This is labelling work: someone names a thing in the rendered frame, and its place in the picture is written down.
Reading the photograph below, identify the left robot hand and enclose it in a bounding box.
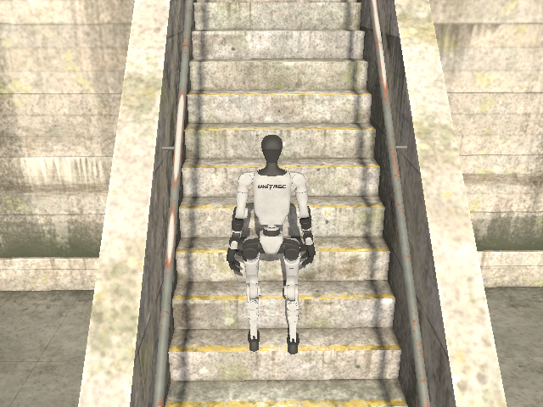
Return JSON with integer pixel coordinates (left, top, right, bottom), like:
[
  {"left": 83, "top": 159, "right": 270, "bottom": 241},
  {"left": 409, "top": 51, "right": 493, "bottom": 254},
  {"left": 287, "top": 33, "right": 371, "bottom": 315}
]
[{"left": 227, "top": 248, "right": 247, "bottom": 272}]

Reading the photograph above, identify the robot right shin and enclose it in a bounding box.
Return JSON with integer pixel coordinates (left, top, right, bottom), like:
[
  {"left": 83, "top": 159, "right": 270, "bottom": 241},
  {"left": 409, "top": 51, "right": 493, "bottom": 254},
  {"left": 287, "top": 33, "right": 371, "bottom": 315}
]
[{"left": 287, "top": 285, "right": 299, "bottom": 343}]

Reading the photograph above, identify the right robot foot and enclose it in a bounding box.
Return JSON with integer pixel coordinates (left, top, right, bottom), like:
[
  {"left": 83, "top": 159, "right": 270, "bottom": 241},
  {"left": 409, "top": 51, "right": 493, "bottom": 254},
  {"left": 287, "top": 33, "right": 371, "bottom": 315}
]
[{"left": 287, "top": 332, "right": 299, "bottom": 354}]

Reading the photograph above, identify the left robot upper arm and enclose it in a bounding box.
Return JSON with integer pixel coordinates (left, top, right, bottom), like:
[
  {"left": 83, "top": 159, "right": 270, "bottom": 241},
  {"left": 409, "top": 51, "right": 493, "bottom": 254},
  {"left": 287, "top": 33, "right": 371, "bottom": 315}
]
[{"left": 235, "top": 171, "right": 255, "bottom": 219}]

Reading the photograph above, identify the right robot upper arm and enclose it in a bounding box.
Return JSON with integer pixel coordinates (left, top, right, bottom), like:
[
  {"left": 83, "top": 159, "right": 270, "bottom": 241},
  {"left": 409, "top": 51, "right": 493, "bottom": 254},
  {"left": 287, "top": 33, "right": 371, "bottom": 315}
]
[{"left": 289, "top": 171, "right": 309, "bottom": 218}]

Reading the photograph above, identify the right robot forearm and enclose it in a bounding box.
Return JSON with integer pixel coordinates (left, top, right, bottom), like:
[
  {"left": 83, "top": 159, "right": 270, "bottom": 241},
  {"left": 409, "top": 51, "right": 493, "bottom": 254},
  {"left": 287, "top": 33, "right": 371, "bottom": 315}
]
[{"left": 299, "top": 206, "right": 314, "bottom": 245}]

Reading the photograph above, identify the left robot forearm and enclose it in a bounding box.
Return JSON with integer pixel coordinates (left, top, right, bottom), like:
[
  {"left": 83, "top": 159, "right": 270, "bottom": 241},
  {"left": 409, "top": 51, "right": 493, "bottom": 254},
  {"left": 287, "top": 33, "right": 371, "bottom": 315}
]
[{"left": 228, "top": 207, "right": 244, "bottom": 249}]

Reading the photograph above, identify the right robot hand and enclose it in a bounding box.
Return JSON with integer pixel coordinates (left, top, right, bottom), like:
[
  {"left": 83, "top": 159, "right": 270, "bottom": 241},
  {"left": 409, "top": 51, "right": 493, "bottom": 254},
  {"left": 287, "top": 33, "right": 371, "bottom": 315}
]
[{"left": 299, "top": 243, "right": 316, "bottom": 265}]

